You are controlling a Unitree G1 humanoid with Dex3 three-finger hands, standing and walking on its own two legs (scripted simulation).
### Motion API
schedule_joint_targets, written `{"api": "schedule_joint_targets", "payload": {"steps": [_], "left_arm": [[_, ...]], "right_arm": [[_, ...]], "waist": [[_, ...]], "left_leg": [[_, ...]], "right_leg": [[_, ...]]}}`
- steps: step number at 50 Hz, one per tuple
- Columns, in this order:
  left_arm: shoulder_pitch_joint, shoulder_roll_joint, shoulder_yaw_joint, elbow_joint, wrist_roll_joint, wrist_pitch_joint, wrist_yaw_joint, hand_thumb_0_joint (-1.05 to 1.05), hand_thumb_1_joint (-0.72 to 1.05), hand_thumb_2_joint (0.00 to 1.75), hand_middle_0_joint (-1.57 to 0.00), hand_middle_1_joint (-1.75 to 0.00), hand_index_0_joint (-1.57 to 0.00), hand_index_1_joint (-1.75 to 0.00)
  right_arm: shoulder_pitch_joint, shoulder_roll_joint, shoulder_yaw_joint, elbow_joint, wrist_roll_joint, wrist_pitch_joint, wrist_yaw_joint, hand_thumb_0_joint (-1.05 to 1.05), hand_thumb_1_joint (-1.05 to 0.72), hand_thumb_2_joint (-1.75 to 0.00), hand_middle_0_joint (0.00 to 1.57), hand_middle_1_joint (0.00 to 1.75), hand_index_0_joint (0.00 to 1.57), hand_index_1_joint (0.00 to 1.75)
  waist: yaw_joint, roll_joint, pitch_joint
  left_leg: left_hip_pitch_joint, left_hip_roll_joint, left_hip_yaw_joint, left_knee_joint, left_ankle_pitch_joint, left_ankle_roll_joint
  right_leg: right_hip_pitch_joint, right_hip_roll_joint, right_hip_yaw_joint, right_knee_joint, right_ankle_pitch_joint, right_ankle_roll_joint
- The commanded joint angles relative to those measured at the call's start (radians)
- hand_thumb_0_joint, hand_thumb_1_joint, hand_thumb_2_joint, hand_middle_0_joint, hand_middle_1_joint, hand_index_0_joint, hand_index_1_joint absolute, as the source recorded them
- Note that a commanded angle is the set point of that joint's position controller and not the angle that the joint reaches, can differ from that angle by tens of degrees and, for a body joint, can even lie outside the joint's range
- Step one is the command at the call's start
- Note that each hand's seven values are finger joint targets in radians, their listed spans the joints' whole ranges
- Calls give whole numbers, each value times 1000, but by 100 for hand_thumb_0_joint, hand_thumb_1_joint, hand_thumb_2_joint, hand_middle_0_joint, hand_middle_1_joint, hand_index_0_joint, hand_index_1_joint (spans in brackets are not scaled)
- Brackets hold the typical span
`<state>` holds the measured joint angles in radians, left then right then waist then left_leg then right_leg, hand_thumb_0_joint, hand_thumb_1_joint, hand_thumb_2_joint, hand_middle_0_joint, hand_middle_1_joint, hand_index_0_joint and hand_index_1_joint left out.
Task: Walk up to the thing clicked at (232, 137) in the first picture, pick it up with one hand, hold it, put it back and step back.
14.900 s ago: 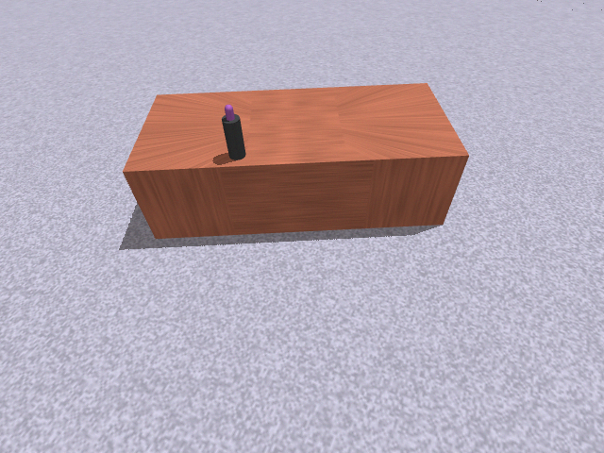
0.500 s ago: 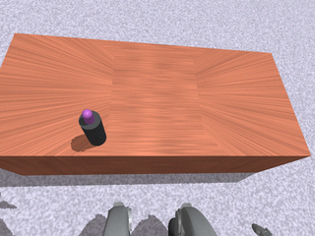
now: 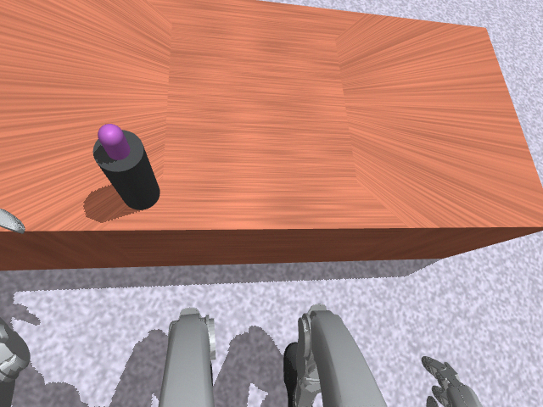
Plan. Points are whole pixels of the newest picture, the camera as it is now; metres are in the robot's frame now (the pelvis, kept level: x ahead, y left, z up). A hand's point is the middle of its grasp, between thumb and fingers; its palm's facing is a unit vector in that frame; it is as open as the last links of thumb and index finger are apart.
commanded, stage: approach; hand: left
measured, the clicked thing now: (127, 167) +0.48 +0.22 -0.09
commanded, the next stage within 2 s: close in in 0.08 s
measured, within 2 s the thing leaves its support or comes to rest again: neither
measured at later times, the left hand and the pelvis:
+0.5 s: hand (120, 174) +0.48 +0.24 -0.11, palm faces +0.13 -0.99 +0.02, open 17.7 cm; pelvis -0.04 -0.01 -0.13, yaw -1 degrees
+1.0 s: hand (133, 174) +0.47 +0.21 -0.10, palm faces +0.16 -0.99 +0.00, open 17.7 cm; pelvis -0.03 -0.02 -0.11, yaw -1 degrees
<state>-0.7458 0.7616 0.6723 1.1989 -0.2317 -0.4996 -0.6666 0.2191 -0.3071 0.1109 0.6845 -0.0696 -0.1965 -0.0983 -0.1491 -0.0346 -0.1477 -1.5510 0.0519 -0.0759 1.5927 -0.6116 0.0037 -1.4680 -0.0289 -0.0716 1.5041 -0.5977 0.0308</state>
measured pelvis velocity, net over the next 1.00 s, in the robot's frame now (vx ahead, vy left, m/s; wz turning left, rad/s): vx -0.03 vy -0.02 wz -0.01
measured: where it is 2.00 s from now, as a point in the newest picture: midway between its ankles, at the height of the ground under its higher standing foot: (250, 404)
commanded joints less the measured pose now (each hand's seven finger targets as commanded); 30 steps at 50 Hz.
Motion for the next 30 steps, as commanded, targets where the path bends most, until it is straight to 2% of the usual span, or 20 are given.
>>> {"api": "schedule_joint_targets", "payload": {"steps": [1, 3, 4, 5, 7, 9, 11, 12, 13, 16, 17, 18, 20, 21, 22, 23, 25, 27, 28, 30], "left_arm": [[-365, 322, 22, -251, 7, -98, 23, 0, -56, 4, -3, -6, -3, -6], [-393, 307, 16, -239, 15, -98, 40, 0, -58, 4, -3, -7, -3, -7], [-399, 305, 15, -240, 18, -100, 48, 0, -60, 5, -3, -7, -3, -7], [-414, 294, 8, -223, 26, -98, 59, 0, -61, 4, -3, -8, -3, -7], [-395, 275, 13, -175, 36, -95, 87, 0, -61, 4, -3, -9, -4, -8], [-392, 211, -22, -145, 46, -97, 106, 0, -61, 6, -3, -10, -3, -9], [-444, 220, -26, -186, 63, -103, 139, 0, -61, 0, -3, -7, -5, -5], [-449, 222, -15, -186, 66, -101, 159, 0, -61, 0, -3, -7, -5, -5], [-476, 251, 0, -227, 70, -102, 183, 0, -61, 0, -4, -8, -6, -6], [-522, 199, -22, -279, 76, -93, 249, 0, -61, 0, -4, -8, -6, -6], [-542, 204, -22, -310, 87, -88, 274, 0, -61, 1, -4, -8, -6, -6], [-541, 200, -27, -334, 99, -83, 297, 0, -61, 2, -4, -8, -6, -6], [-560, 194, -47, -397, 120, -72, 337, 0, -59, 2, -4, -7, -6, -6], [-541, 154, -63, -386, 122, -62, 350, 0, -59, 2, -4, -8, -6, -6], [-520, 159, -58, -387, 126, -50, 366, 0, -60, 1, -4, -8, -6, -5], [-523, 134, -80, -405, 124, -44, 372, 0, -59, 1, -4, -7, -6, -5], [-487, 92, -99, -391, 122, -27, 378, 0, -60, 0, -4, -7, -6, -4], [-469, 58, -119, -360, 118, -9, 393, 0, -60, 0, -4, -7, -7, -4], [-452, 50, -108, -364, 108, -4, 401, 0, -61, 0, -4, -7, -7, -4], [-427, 30, -122, -353, 110, 2, 410, 0, -60, 0, -4, -6, -7, -3]], "right_arm": [[154, -205, -82, -31, -15, -4, 6, 0, -90, -90, 20, 30, 20, 30], [157, -207, -85, -29, -19, 1, 14, 0, -90, -90, 20, 30, 20, 30], [158, -208, -86, -28, -22, 4, 20, 0, -91, -90, 20, 30, 20, 30], [155, -201, -85, -32, -25, 8, 24, 0, -91, -90, 20, 30, 20, 30], [160, -199, -82, -34, -25, 13, 36, 0, -92, -90, 20, 30, 20, 30], [144, -190, -82, -43, -29, 18, 48, 0, -92, -90, 20, 30, 20, 30], [146, -189, -87, -55, -31, 27, 58, 0, -91, -90, 20, 30, 20, 30], [146, -191, -88, -58, -31, 30, 63, 0, -91, -90, 20, 30, 20, 30], [151, -190, -92, -63, -29, 34, 69, 0, -91, -90, 20, 30, 20, 30], [152, -178, -98, -78, -26, 53, 81, 0, -91, -90, 20, 30, 20, 30], [159, -180, -104, -75, -23, 59, 83, 0, -91, -90, 20, 30, 20, 30], [154, -178, -109, -74, -20, 67, 86, 0, -91, -90, 20, 30, 20, 30], [160, -176, -117, -74, -16, 86, 88, 0, -91, -90, 20, 30, 20, 30], [159, -171, -122, -73, -12, 94, 90, 0, -91, -90, 20, 30, 20, 30], [167, -176, -127, -71, -6, 101, 89, 0, -91, -90, 20, 30, 20, 30], [170, -170, -126, -68, -3, 107, 91, 0, -91, -89, 20, 30, 20, 30], [171, -169, -129, -66, 5, 120, 90, 0, -91, -89, 20, 30, 20, 30], [169, -163, -128, -64, 13, 131, 91, 0, -91, -89, 20, 30, 20, 30], [162, -163, -131, -67, 18, 135, 90, 0, -91, -89, 20, 30, 20, 30], [154, -157, -129, -71, 20, 144, 93, 0, -91, -89, 20, 30, 20, 30]], "waist": [[37, 398, -671], [21, 386, -669], [20, 379, -694], [12, 357, -676], [7, 302, -662], [2, 282, -651], [2, 286, -644], [2, 271, -657], [14, 263, -687], [11, 260, -725], [10, 274, -728], [23, 287, -742], [22, 320, -766], [12, 299, -759], [16, 280, -769], [6, 278, -774], [-3, 260, -732], [-18, 215, -655], [-7, 182, -637], [-8, 176, -588]], "left_leg": [[633, -3, -61, -93, 484, -25], [559, -3, -58, -52, 430, -21], [528, -6, -48, -20, 434, -15], [447, -13, -31, 5, 377, -6], [344, -16, -27, 43, 328, 1], [280, -18, -15, 80, 269, 5], [201, -22, 0, 107, 190, 7], [180, -22, -1, 121, 174, 8], [149, -24, 11, 135, 150, 11], [113, -26, 25, 152, 102, 11], [114, -26, 22, 145, 83, 8], [139, -24, 20, 136, 68, 5], [149, -25, 22, 134, 58, 3], [137, -25, 15, 132, 49, 5], [147, -25, 12, 134, 68, 7], [139, -25, 15, 147, 96, 9], [133, -24, 7, 147, 110, 11], [58, -24, 13, 151, 73, 18], [41, -23, 13, 151, 54, 22], [7, -23, 18, 150, 34, 24]], "right_leg": [[-42, 30, 0, 5, 241, -83], [-80, 30, 2, 49, 221, -83], [-72, 31, 7, 65, 234, -82], [-62, 31, 12, 78, 221, -80], [-74, 32, 7, 123, 210, -78], [-105, 31, 9, 154, 180, -76], [-115, 30, 14, 175, 143, -74], [-111, 29, 12, 191, 137, -72], [-89, 31, 18, 194, 126, -69], [-71, 32, 25, 202, 98, -63], [-80, 31, 20, 207, 83, -65], [-92, 31, 20, 209, 74, -66], [-86, 29, 21, 211, 72, -68], [-82, 29, 18, 210, 70, -66], [-79, 30, 14, 208, 86, -66], [-70, 30, 14, 213, 109, -66], [-98, 30, 9, 214, 117, -69], [-92, 34, 10, 196, 96, -65], [-96, 35, 12, 186, 84, -64], [-100, 35, 16, 180, 66, -63]]}}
